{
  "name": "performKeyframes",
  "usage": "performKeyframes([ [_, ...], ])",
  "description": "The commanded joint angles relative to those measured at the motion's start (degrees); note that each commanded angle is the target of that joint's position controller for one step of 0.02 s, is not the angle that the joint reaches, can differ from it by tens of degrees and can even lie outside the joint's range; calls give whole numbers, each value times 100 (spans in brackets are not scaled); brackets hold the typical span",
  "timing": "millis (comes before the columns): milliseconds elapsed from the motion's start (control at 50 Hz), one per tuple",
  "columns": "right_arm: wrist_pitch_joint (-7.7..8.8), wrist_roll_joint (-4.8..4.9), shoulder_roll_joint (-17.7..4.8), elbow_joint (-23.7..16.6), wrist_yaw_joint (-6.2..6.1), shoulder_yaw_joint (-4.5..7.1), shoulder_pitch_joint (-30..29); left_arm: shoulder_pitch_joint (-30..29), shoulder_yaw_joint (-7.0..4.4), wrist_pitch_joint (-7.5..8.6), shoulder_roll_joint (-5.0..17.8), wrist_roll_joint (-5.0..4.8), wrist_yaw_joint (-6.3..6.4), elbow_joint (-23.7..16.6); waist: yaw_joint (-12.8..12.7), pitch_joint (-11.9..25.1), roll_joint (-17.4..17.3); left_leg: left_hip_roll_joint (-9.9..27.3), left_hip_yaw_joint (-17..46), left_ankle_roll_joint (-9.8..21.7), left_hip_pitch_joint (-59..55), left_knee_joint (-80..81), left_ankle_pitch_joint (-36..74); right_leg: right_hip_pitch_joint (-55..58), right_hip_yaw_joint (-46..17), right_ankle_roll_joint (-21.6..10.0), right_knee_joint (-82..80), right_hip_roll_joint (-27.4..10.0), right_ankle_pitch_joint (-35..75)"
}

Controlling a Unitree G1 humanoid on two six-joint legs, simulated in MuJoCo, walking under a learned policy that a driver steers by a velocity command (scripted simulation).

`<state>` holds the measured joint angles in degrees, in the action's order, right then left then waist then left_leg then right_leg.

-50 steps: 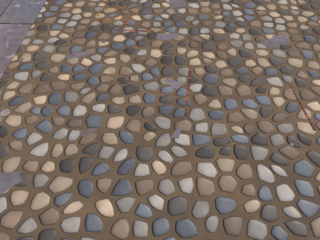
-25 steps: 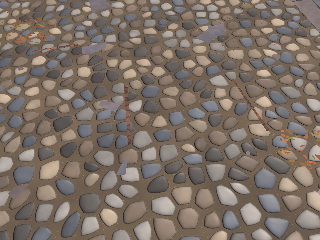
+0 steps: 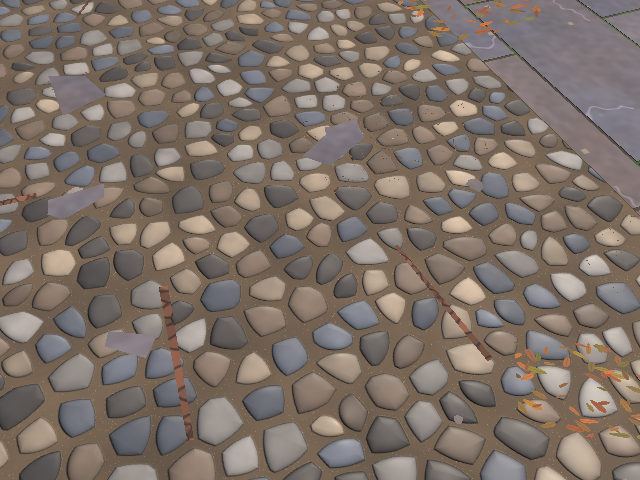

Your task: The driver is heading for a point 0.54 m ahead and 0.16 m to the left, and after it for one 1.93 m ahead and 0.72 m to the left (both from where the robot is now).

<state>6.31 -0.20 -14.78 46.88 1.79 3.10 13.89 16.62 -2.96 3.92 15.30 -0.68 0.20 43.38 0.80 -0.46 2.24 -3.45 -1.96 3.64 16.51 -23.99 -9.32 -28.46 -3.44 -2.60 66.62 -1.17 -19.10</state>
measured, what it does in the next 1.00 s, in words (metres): walks ahead, turning left: right foot, then left foot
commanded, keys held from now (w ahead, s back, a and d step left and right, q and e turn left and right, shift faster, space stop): w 0.04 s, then w+q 0.96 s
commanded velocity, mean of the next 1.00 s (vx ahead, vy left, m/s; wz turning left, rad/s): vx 0.50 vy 0.00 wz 0.41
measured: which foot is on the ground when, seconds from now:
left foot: down 0.00-0.36, up 0.38-0.82, down 0.84-1.00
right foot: up 0.00-0.32, down 0.34-0.86, up 0.88-1.00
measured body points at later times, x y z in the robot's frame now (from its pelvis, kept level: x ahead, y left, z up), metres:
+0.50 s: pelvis +0.26 -0.04 +0.00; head +0.29 -0.05 +0.45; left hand +0.36 +0.24 -0.09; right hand +0.38 -0.31 -0.13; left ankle +0.19 +0.09 -0.65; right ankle +0.31 -0.14 -0.74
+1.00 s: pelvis +0.48 +0.10 -0.01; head +0.51 +0.13 +0.44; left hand +0.47 +0.41 -0.12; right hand +0.73 -0.08 -0.10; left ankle +0.49 +0.18 -0.74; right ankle +0.51 -0.08 -0.65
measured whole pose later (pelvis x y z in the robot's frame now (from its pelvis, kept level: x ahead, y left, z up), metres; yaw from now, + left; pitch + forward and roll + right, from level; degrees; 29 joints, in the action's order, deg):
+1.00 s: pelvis +0.48 +0.10 -0.01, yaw +29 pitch +2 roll -1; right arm 2.3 0.6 -16.2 38.8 2.1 3.9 14.2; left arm 10.2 -3.5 6.3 17.3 -0.3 0.0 44.0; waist 0.2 -3.2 1.0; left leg -4.4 0.0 5.4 20.6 -29.3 -10.6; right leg -28.0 -1.9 0.3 67.8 -5.0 -20.4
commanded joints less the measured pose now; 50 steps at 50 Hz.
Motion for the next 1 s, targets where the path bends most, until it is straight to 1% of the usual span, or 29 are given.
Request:
performKeyframes([
  [20,98,10,-615,-259,-7,101,-19,59,-115,54,368,36,22,-419,-120,127,-707,1542,1696,1048,-660,1466,649,-912,-110,85,-366,-543,430],
  [60,90,50,-787,-169,-48,141,164,-326,-85,69,321,89,52,-581,-44,54,-602,1524,1457,1097,-695,1554,1271,-1125,-16,204,-976,-594,853],
  [100,23,100,-828,-95,-95,148,371,-734,-48,114,222,107,45,-704,68,31,-538,1377,1233,994,-763,1537,1543,-1081,51,276,-1790,-520,1465],
  [160,-61,161,-889,6,-140,151,692,-1305,-10,175,125,56,-22,-819,269,-47,-592,1190,1011,824,-727,1415,1410,-636,162,350,-2921,-260,2214],
  [240,-186,189,-909,120,-182,149,1079,-1928,-31,277,226,-25,-154,-1015,433,-155,-698,1414,1420,788,-1074,1046,1065,-362,141,345,-3642,-27,2116],
  [280,-244,189,-1005,112,-227,187,1035,-1840,-97,341,405,-33,-186,-1028,265,-108,-820,1547,1714,680,-1263,752,1002,2,77,249,-3962,22,1739],
  [300,-270,186,-1056,94,-242,207,946,-1565,-143,367,500,-30,-176,-961,67,-3,-874,1526,1742,606,-1235,490,1207,460,136,162,-4140,67,1628],
  [320,-273,168,-986,56,-246,182,881,-964,-246,384,698,0,-133,-791,-237,340,-824,1278,1602,464,-1052,-110,1683,1404,186,0,-4296,75,1607],
  [340,-244,97,-730,-98,-227,89,710,-40,-352,397,1012,108,-71,-663,-690,1097,-582,945,1368,260,-288,-1444,1293,2926,-385,-348,-4011,-624,1738],
  [360,-154,74,-152,-264,-219,-74,1234,709,-486,319,1541,200,-18,-566,-692,2047,752,177,683,-126,1745,-3528,-864,5191,-2228,-1060,-3933,-2073,1709],
  [380,-86,222,-328,-326,-201,-70,1401,873,-432,259,1288,147,-47,-475,-659,2424,1523,204,938,-184,2697,-4603,-2508,5302,-3766,-1457,-4596,-2547,580],
  [400,-110,320,-850,-326,-215,92,969,570,-310,241,840,99,-35,-497,-688,1495,821,526,1029,-190,3057,-5042,-2070,4559,-3072,-1202,-4769,-2264,96],
  [440,-216,218,-790,-434,-216,134,460,-139,-162,223,447,78,-58,-484,-397,494,308,888,807,-243,2795,-4780,-1232,3017,-1702,-909,-5171,-1737,594],
  [480,-363,198,-554,-462,-183,146,533,-534,-154,265,372,120,-83,-414,-85,92,509,1103,784,-298,2276,-4454,-862,2071,-913,-808,-5607,-1452,1009],
  [500,-418,198,-440,-487,-172,132,532,-592,-181,301,406,124,-88,-370,-26,32,469,1113,738,-334,2193,-4406,-719,1880,-633,-839,-5743,-1424,1312],
  [560,-489,146,-391,-677,-167,136,259,-544,-266,357,598,141,-57,-204,14,-65,208,1153,793,-425,2425,-3898,-136,1897,-15,-928,-5889,-1477,2012],
  [660,-424,135,-286,-959,21,66,-615,-347,-349,272,893,95,26,-4,-273,-212,63,1061,438,-333,2213,-2260,1073,2186,860,-729,-5859,-1381,2136],
  [760,-456,139,-438,-1344,145,95,-1255,-59,-452,115,1175,-63,27,201,-425,-419,93,920,79,-35,2217,-1507,360,2984,1141,-523,-5512,-1664,2292],
  [800,-482,116,-598,-1389,152,183,-1028,-115,-496,39,1339,-113,42,218,-202,-173,246,582,-264,188,1610,-1381,-242,3167,1352,-391,-4777,-1644,3941],
  [820,-492,122,-762,-1260,136,296,-436,-198,-500,-14,1378,-141,52,210,174,184,221,277,-490,343,759,-1141,-219,3072,1557,-271,-3874,-1495,4842],
  [840,-511,146,-1125,-962,69,504,575,-126,-433,-39,1215,-115,70,196,630,720,37,-53,-526,553,-747,-913,53,2481,1738,-72,-2528,-1214,4921],
  [860,-556,181,-1748,-842,-61,686,1301,37,-261,-2,770,138,69,38,747,1197,-1096,1123,1321,989,-2406,-796,427,776,1765,252,-491,-857,2042],
  [880,-464,177,-2115,-1062,-28,661,949,261,-82,194,312,145,9,-305,186,2015,-2096,2230,4698,2110,-3756,376,-1055,-1274,618,497,1179,299,-1534],
  [900,-376,152,-1561,-1123,40,504,1017,-423,-195,366,902,-80,-56,-349,631,1938,-1071,2262,4661,1825,-3652,848,-1309,-1874,-180,353,1470,25,-1255],
  [920,-308,117,-1301,-1070,45,424,880,-718,-199,438,944,-192,-78,-452,547,1234,-901,2095,3870,1598,-3071,776,-985,-2117,-92,203,1228,-178,-772],
  [940,-281,121,-1140,-1111,41,366,510,-708,-178,451,853,-79,-24,-393,265,789,-357,1847,3206,1405,-2195,729,-349,-1807,-100,177,729,-433,-318],
  [960,-281,97,-934,-1181,14,303,153,-655,-220,415,907,66,21,-333,41,590,-379,1633,2690,1282,-1507,763,239,-1364,-121,207,238,-603,-49],
  [980,-284,35,-875,-1279,-13,270,-33,-553,-240,344,912,96,9,-318,-119,502,-526,1493,2472,1259,-1050,890,579,-999,-142,236,45,-671,131],
  [1000,-270,28,-879,-1306,-36,275,-86,-506,-244,282,863,119,4,-318,-176,485,-539,1416,2359,1294,-834,991,858,-846,-105,302,-149,-644,241],
])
